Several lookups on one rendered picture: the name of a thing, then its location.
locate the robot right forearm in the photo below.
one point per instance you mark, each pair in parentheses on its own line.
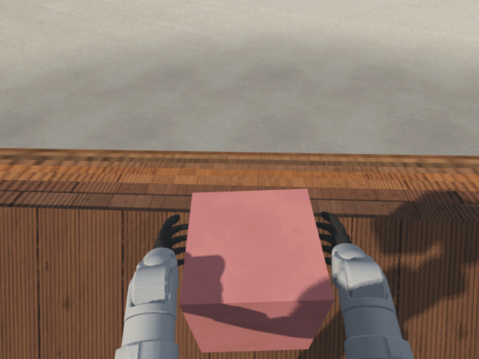
(367,307)

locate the carton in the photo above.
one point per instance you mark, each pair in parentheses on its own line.
(254,274)

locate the right robot hand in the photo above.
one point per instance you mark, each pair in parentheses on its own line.
(337,230)

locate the robot left forearm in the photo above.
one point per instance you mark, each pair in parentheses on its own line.
(151,309)

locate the left robot hand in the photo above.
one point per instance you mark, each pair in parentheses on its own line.
(165,239)

